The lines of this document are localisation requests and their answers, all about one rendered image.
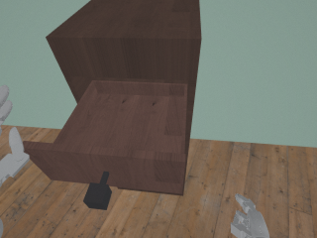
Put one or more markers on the drawer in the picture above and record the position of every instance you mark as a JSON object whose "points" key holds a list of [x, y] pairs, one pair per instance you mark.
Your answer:
{"points": [[133, 130]]}

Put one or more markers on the left robot hand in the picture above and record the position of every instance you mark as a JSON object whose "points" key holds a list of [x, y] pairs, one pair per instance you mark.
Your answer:
{"points": [[11, 164]]}

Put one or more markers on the right robot hand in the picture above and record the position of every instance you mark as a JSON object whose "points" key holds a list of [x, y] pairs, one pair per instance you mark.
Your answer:
{"points": [[251, 225]]}

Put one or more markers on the cabinet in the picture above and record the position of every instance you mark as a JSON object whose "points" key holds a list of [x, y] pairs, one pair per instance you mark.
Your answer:
{"points": [[157, 41]]}

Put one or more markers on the handle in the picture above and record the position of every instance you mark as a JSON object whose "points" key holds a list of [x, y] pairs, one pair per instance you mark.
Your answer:
{"points": [[98, 194]]}

